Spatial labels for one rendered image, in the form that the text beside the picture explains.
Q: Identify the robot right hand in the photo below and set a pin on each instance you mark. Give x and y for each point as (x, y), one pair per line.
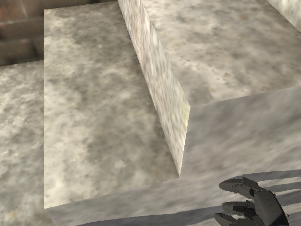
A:
(264, 211)

